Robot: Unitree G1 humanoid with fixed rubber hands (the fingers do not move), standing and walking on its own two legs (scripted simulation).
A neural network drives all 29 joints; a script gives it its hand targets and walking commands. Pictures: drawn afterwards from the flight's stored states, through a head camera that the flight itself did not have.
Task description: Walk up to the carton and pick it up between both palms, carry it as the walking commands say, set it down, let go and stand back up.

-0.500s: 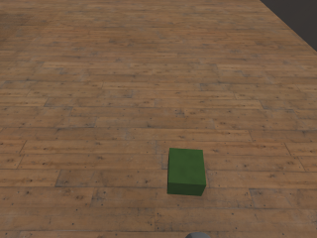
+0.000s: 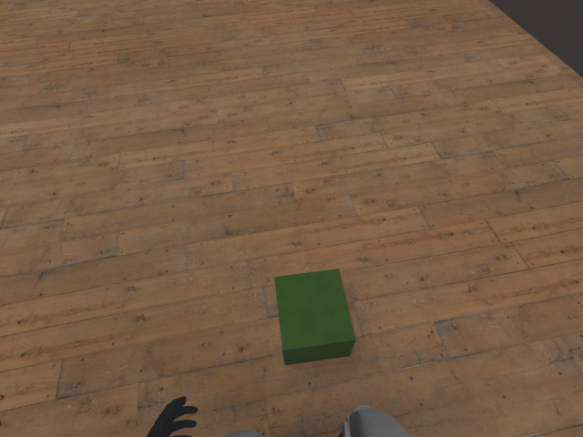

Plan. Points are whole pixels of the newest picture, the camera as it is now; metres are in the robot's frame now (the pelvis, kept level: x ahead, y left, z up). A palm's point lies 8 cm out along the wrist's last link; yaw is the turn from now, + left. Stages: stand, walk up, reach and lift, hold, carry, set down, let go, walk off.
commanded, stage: walk up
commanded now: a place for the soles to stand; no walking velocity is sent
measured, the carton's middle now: (312, 316) +0.53 -0.04 -0.66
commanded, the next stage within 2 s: none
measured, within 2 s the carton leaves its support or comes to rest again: neither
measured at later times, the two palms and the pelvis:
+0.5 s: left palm out of the picture +0.10 +0.24 -0.10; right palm out of the picture +0.04 -0.26 -0.11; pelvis -0.02 +0.00 +0.01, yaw -5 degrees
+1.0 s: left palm out of the picture +0.01 +0.24 -0.11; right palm out of the picture -0.13 -0.26 -0.12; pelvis -0.08 +0.01 +0.02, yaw -11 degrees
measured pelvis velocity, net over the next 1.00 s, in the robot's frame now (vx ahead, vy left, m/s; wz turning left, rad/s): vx -0.08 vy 0.01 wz -0.19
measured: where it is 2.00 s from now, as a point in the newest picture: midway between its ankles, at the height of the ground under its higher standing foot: outside the picture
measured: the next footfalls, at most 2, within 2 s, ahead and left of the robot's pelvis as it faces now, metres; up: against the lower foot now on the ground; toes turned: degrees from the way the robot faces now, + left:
right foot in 1.16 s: -0.03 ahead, -0.12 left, +0.00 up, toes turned -6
right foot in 1.96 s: +0.06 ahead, -0.11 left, +0.00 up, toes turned -5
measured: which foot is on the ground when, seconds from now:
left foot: down 0.00-1.00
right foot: down 0.00-0.98, up 1.00-1.00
